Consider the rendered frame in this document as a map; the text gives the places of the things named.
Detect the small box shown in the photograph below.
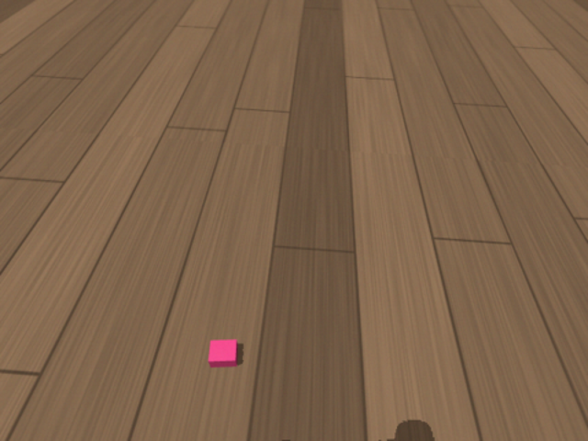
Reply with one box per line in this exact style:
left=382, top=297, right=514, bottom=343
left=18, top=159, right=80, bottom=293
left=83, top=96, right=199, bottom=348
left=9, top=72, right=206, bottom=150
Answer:
left=209, top=340, right=238, bottom=368

